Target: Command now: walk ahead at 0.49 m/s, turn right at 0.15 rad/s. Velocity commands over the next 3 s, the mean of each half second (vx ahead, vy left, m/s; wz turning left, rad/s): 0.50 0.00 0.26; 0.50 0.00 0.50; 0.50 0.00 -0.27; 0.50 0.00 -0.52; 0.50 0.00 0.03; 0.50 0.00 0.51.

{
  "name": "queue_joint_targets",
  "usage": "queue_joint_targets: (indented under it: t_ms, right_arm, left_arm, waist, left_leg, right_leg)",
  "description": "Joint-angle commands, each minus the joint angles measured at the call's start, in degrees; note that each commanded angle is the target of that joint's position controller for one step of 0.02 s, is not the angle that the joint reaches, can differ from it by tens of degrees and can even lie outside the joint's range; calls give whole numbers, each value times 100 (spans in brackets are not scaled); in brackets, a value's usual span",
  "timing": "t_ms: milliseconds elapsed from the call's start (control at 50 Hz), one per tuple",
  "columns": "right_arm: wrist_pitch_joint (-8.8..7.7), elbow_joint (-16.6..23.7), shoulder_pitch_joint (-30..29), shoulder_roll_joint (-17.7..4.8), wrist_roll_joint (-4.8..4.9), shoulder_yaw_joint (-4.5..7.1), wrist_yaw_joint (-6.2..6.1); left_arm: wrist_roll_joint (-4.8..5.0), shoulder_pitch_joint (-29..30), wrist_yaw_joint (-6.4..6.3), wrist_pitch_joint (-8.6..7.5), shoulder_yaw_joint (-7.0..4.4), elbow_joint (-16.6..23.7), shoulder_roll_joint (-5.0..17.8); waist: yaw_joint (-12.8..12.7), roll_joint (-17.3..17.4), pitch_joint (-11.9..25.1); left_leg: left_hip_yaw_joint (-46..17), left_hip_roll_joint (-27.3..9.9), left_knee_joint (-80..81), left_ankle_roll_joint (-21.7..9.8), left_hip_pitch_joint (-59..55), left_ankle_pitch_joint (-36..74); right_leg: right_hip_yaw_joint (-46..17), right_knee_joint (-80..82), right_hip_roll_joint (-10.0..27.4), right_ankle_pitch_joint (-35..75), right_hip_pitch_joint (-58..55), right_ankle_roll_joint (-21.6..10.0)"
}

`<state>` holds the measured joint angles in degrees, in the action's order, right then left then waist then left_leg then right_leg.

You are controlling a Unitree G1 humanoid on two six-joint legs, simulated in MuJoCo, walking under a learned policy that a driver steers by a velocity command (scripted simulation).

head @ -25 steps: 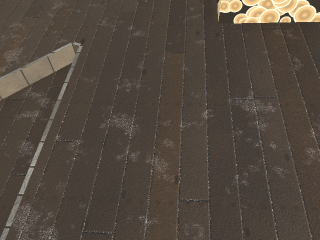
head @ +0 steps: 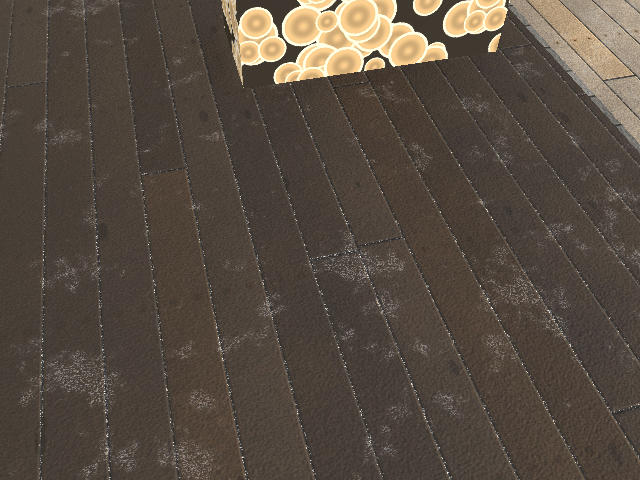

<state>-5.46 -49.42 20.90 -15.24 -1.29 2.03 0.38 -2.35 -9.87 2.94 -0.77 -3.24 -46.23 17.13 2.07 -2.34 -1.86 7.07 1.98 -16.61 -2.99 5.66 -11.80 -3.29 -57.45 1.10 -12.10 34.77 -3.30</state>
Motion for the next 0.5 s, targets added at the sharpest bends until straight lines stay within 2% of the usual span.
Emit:
queue_joint_targets:
  t_ms: [20,60,100,140,160,180,200,220,240,260,280,300,320,340,400,460,500]
  right_arm:
    - [-92,150,-72,-471,66,59,53]
    - [-63,23,169,-590,98,80,61]
    - [-24,-107,422,-773,71,126,50]
    - [31,-203,520,-884,41,161,28]
    - [59,-242,534,-907,33,168,13]
    - [87,-282,523,-904,62,168,5]
    - [90,-283,560,-780,97,131,9]
    - [65,-8,447,-455,128,41,18]
    - [112,110,1041,42,257,-35,-15]
    - [215,-43,681,-622,116,148,-76]
    - [218,12,404,-538,122,175,-33]
    - [240,-6,303,-393,125,161,-5]
    - [305,-40,269,-361,54,185,28]
    - [386,-58,336,-282,-9,187,74]
    - [518,105,-34,-133,-39,210,179]
    - [555,325,-620,-94,-64,202,251]
    - [540,495,-1067,-41,-54,157,300]
  left_arm:
    - [-35,385,82,-86,114,456,-12]
    - [-17,900,100,-129,203,584,-99]
    - [24,1121,62,-155,217,657,-22]
    - [37,1141,-15,-205,196,687,101]
    - [23,946,-59,-241,171,634,168]
    - [-13,417,-113,-296,122,464,258]
    - [-97,-439,-192,-375,24,185,495]
    - [-221,-1468,-296,-416,-107,81,1004]
    - [-153,-1464,-331,-327,-220,75,1418]
    - [7,-1133,-319,-278,-137,134,915]
    - [42,-670,-307,-303,-23,168,517]
    - [49,-444,-286,-346,26,161,273]
    - [65,-370,-301,-388,55,136,147]
    - [84,-350,-314,-431,65,86,85]
    - [145,-558,-325,-585,16,-66,147]
    - [132,-795,-345,-602,-8,-209,134]
    - [115,-862,-344,-590,-6,-281,116]
  waist:
    - [-216,679,-201]
    - [-53,677,-205]
    - [12,659,-189]
    - [-28,681,-167]
    - [-133,714,-78]
    - [-397,639,168]
    - [-723,438,704]
    - [-1111,-253,1548]
    - [-784,-1329,2072]
    - [-764,-339,1386]
    - [-544,-249,659]
    - [-408,-221,347]
    - [-298,-309,185]
    - [-174,-370,121]
    - [-70,-246,44]
    - [-121,-221,-115]
    - [-177,-209,-247]
  left_leg:
    - [-835,-1256,940,-747,309,1601]
    - [-794,-1171,867,-729,410,1941]
    - [-1004,-1353,682,-727,130,2284]
    - [-1190,-1475,365,-688,-222,2669]
    - [-1235,-1472,59,-639,-332,3005]
    - [-1125,-1330,-613,-552,-290,3442]
    - [-925,-1032,-1676,-438,170,3136]
    - [-680,-677,-3362,-310,1241,1161]
    - [-519,77,-4877,-184,2821,-1954]
    - [-1002,-245,-5262,-245,3152,-1637]
    - [-1068,-434,-5157,-257,3186,-1140]
    - [-1019,-580,-4992,-211,3028,-840]
    - [-982,-664,-4874,-158,2876,-703]
    - [-949,-698,-4848,-93,2727,-603]
    - [-881,-723,-4827,4,2980,-165]
    - [-806,-792,-4469,88,3445,406]
    - [-677,-766,-3758,108,3419,835]
  right_leg:
    - [289,1091,174,714,-18,114]
    - [641,1814,124,937,-502,172]
    - [659,2130,66,877,-683,169]
    - [638,2412,-15,551,-844,94]
    - [637,2609,-108,328,-1163,44]
    - [664,3006,-228,342,-1918,-50]
    - [482,3174,-66,418,-3184,-202]
    - [-1052,3309,1454,-205,-4599,-494]
    - [-3138,3963,2673,-542,-5392,-1024]
    - [-2871,4082,2370,-863,-4693,-926]
    - [-2014,4246,2065,-522,-4013,-787]
    - [-1389,4443,1809,55,-3512,-659]
    - [-922,4564,1612,383,-3187,-540]
    - [-578,4656,1489,637,-2952,-469]
    - [20,4843,1443,1383,-2911,-514]
    - [540,4936,1396,1657,-3023,-552]
    - [905,4946,1277,1725,-2991,-516]
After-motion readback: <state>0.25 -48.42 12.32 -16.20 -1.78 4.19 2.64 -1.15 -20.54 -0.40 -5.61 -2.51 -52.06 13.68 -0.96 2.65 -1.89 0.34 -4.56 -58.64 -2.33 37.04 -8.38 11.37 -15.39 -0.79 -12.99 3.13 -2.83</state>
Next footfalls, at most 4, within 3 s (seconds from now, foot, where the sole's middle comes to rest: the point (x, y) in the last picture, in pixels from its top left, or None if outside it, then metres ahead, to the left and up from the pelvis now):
0.20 right None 0.27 -0.11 -0.78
0.72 left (248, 475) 0.50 0.14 -0.78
1.30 right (249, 327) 0.85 0.15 -0.78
1.82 left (164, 248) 1.10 0.39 -0.78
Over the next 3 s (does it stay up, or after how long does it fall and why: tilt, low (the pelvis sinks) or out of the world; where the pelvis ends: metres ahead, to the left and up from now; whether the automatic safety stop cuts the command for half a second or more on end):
stays up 1.48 0.33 -0.01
